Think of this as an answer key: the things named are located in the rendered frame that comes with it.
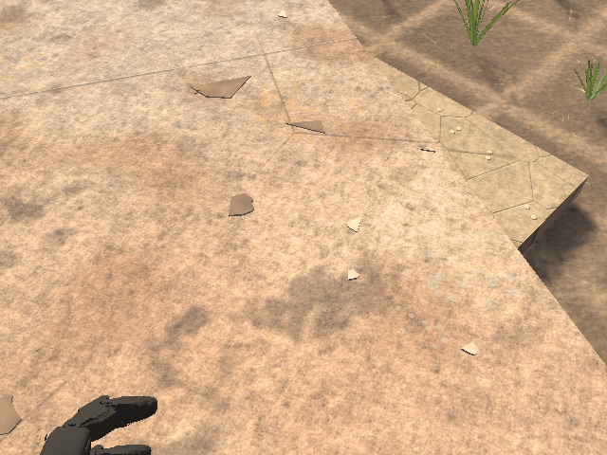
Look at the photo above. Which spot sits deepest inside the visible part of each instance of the left robot hand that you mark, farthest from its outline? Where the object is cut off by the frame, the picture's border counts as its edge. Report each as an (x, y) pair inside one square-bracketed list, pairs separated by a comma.
[(95, 420)]

